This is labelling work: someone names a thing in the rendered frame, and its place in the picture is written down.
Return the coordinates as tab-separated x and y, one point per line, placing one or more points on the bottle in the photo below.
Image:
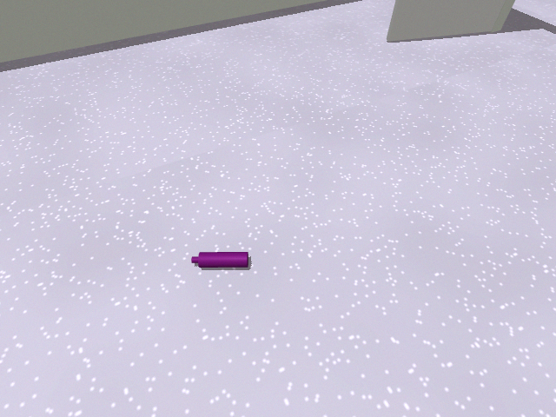
221	259

